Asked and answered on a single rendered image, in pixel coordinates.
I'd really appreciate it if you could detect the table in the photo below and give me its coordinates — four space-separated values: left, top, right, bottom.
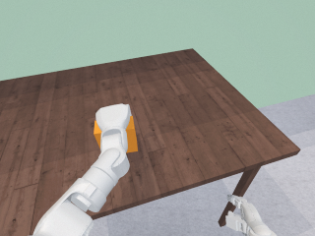
0 48 301 236

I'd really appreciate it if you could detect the right robot forearm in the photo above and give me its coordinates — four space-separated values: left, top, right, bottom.
246 220 277 236

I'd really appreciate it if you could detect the robot left hand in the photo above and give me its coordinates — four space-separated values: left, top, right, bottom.
95 103 132 131

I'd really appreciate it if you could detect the robot right hand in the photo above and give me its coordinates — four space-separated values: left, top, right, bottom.
225 194 263 236

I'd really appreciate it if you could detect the robot left upper arm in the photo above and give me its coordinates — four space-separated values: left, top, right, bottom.
29 200 95 236

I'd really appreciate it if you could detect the left robot forearm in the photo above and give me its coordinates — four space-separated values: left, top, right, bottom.
32 126 130 236

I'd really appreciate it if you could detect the sponge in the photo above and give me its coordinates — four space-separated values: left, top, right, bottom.
94 116 138 153

